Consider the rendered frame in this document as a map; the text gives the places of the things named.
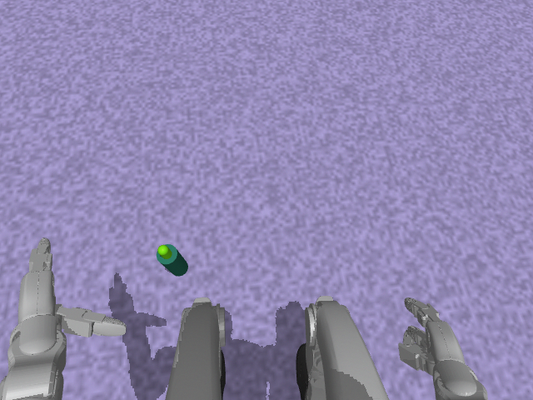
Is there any left robot arm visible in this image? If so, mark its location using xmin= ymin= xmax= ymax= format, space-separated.
xmin=0 ymin=315 xmax=67 ymax=400

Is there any right robot hand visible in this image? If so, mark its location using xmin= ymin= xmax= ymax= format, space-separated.
xmin=398 ymin=297 xmax=465 ymax=376

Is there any left robot hand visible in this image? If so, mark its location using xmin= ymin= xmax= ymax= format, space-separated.
xmin=18 ymin=237 xmax=127 ymax=338

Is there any right robot arm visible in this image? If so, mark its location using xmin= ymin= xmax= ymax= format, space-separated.
xmin=433 ymin=360 xmax=488 ymax=400

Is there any bottle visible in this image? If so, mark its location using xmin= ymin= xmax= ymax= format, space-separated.
xmin=157 ymin=244 xmax=188 ymax=277

